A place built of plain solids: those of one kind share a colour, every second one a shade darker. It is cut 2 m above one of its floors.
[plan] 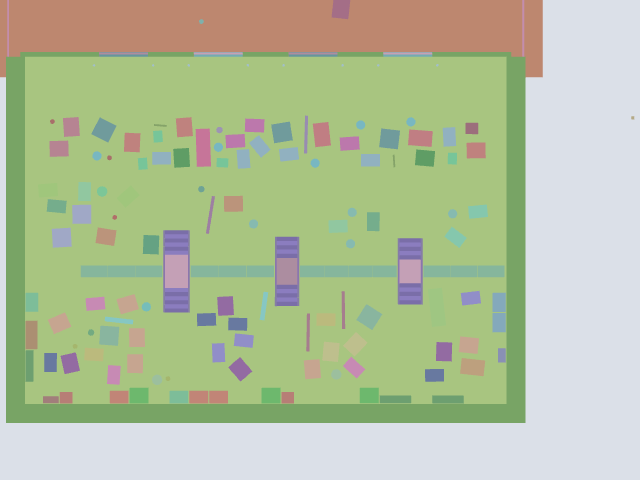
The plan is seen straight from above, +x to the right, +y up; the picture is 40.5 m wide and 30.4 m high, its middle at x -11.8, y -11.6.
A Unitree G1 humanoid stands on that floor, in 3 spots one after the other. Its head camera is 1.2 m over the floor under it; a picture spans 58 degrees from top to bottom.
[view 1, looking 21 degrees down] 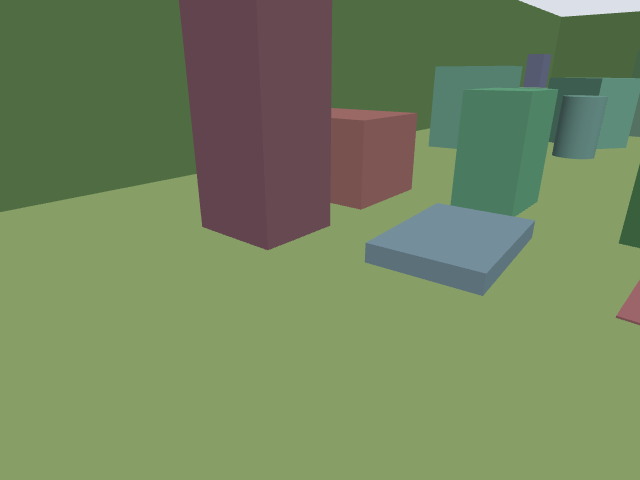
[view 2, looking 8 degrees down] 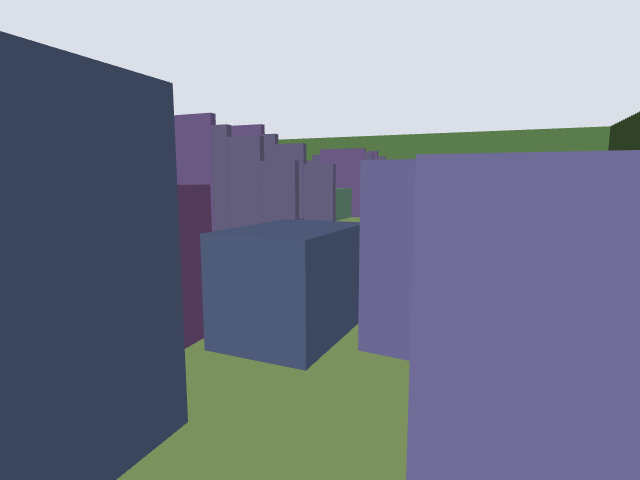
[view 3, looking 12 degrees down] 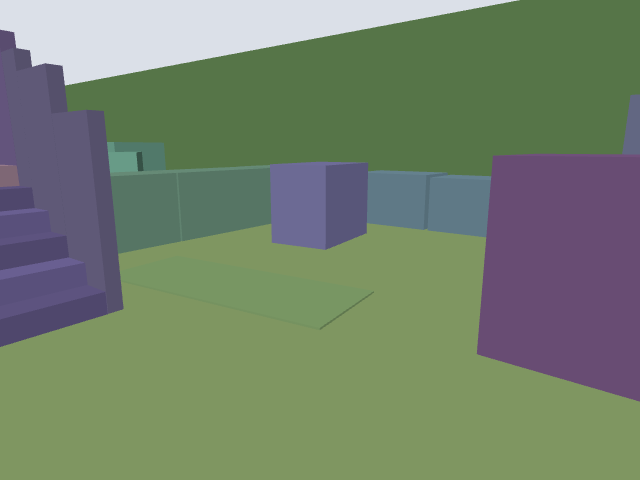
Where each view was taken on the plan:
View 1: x -4.74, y -2.19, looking -50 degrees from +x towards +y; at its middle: floor_hall_stone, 3.35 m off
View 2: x -19.97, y -18.41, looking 23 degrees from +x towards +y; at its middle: load_cartons_store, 2.82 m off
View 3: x -6.88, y -18.75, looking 37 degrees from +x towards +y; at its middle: load_bales_store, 5.22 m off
